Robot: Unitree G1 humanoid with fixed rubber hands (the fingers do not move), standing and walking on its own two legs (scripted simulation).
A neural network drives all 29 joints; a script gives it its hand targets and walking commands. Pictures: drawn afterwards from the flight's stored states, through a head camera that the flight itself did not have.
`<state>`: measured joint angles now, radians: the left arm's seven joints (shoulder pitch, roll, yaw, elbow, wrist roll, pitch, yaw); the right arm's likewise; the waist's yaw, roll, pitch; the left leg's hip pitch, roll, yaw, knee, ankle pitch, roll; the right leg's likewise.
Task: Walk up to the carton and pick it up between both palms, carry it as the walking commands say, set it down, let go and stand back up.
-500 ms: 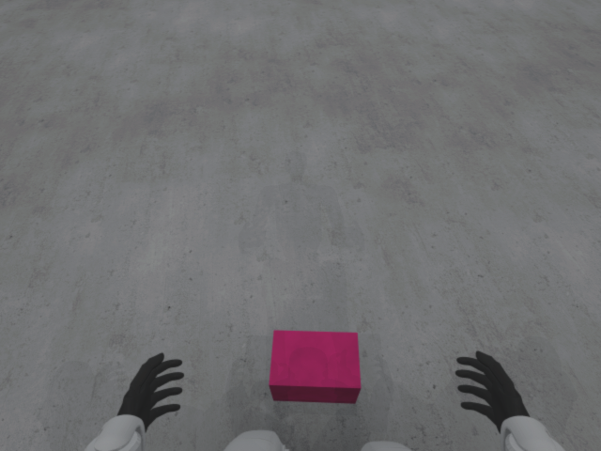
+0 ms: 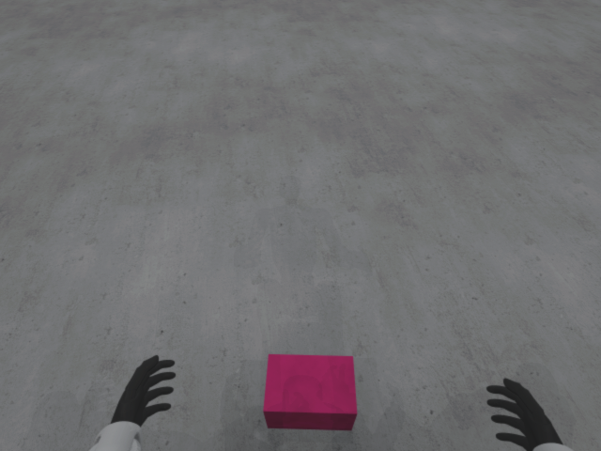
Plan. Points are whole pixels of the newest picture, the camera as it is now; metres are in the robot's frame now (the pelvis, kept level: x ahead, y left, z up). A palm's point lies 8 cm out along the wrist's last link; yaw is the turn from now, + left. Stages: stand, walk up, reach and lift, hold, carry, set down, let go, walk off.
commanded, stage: stand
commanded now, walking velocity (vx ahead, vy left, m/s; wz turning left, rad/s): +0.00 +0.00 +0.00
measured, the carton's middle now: (310, 392) +0.41 +0.02 -0.67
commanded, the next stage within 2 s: none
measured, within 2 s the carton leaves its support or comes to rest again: neither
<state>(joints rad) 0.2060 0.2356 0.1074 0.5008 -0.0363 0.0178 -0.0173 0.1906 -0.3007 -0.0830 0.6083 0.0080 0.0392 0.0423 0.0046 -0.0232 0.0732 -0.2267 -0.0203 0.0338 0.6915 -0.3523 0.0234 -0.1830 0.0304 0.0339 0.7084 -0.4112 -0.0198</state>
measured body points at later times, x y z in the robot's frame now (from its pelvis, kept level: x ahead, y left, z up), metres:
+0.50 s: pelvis +0.00 +0.00 +0.00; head -0.03 +0.00 +0.45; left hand +0.17 +0.27 -0.07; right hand +0.16 -0.28 -0.07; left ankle +0.02 +0.10 -0.72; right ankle -0.01 -0.11 -0.72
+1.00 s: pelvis +0.00 +0.00 +0.00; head -0.03 +0.00 +0.45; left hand +0.16 +0.27 -0.07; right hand +0.16 -0.28 -0.08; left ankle +0.02 +0.10 -0.72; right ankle -0.01 -0.11 -0.72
